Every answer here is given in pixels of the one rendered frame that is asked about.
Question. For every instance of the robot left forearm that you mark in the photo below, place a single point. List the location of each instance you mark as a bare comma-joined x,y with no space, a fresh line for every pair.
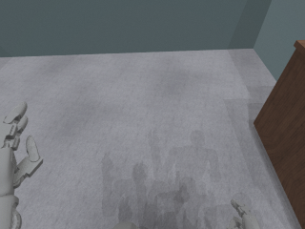
9,216

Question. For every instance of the counter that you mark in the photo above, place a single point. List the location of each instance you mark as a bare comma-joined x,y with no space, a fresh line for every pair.
280,125

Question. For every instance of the robot right hand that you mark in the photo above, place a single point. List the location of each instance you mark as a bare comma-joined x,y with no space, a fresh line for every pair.
248,221

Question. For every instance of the robot left hand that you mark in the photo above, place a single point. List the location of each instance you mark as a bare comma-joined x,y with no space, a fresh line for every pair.
11,127

